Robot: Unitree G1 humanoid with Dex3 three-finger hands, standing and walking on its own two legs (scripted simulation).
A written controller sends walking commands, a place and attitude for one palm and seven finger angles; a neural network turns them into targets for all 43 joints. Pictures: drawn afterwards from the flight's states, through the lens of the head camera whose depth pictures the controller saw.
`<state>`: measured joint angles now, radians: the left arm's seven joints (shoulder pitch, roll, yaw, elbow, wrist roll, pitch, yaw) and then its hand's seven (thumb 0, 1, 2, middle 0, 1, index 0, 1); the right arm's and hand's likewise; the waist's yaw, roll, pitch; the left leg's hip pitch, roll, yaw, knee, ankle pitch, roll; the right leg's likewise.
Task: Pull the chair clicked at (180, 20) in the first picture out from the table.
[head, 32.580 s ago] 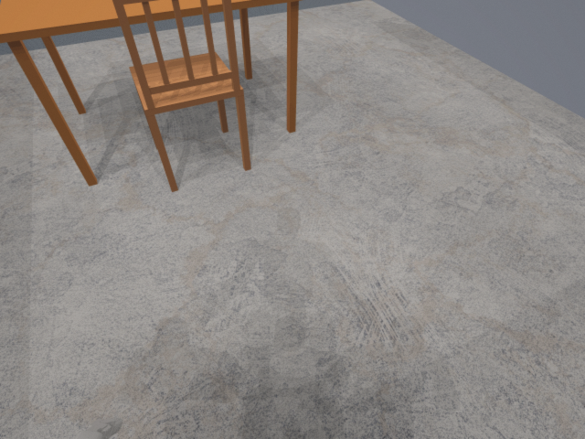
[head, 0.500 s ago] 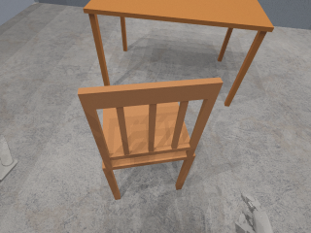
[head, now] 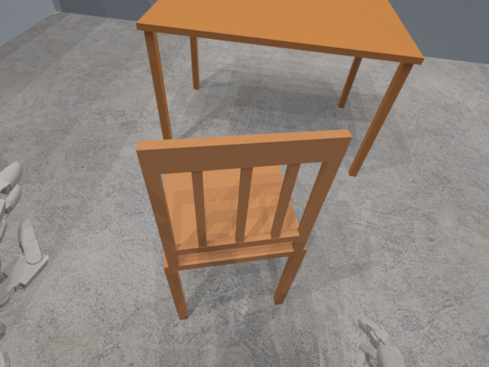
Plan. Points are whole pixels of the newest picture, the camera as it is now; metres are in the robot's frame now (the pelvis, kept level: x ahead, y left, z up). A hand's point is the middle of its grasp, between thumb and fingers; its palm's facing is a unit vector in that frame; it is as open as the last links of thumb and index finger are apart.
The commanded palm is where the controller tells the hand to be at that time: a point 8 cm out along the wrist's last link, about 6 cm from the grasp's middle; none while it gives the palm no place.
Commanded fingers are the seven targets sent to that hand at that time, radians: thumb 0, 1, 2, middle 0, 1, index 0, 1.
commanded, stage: stop stepping back and stand still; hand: left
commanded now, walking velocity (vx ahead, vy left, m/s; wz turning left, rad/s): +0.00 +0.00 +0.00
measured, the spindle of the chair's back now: (242, 207) +0.47 +0.03 -0.08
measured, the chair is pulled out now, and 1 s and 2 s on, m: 0.67 0.67 0.67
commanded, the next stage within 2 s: let the arm hang, fingers relaxed in 0.02 s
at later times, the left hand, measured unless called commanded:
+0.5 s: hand out of the picture +0.06 +0.17 -0.17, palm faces +0.06 -0.99 -0.16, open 6.8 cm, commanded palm none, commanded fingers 0.00 0.90 0.90 -0.20 -0.30 -0.20 -0.30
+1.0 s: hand out of the picture +0.02 +0.17 -0.17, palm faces +0.03 -0.98 -0.20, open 7.2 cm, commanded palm none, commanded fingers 0.00 0.90 0.90 -0.20 -0.30 -0.20 -0.30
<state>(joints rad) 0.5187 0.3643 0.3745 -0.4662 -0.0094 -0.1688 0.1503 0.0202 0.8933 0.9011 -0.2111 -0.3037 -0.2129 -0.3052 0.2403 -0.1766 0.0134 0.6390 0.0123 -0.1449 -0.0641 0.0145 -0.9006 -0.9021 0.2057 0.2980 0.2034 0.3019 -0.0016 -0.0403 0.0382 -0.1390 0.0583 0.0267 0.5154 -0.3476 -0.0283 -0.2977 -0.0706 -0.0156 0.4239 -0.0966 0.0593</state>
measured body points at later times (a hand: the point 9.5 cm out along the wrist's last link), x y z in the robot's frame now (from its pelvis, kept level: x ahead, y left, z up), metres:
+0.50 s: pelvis +0.00 -0.01 +0.00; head +0.02 +0.02 +0.44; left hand +0.06 +0.22 -0.16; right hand +0.04 -0.24 -0.14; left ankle -0.04 +0.14 -0.73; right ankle +0.08 -0.16 -0.73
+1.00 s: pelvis +0.01 -0.01 +0.00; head +0.02 -0.01 +0.45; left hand +0.02 +0.22 -0.16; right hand -0.02 -0.22 -0.16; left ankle -0.04 +0.14 -0.73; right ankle +0.08 -0.16 -0.73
